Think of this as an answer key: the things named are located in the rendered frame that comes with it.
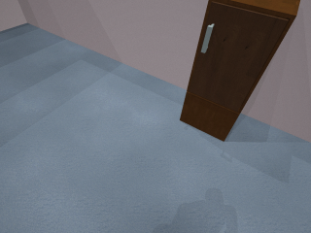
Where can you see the handle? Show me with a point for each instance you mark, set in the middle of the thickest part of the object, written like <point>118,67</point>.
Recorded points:
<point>207,38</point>

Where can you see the cupboard door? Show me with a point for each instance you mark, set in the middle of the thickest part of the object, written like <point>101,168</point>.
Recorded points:
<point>240,42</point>

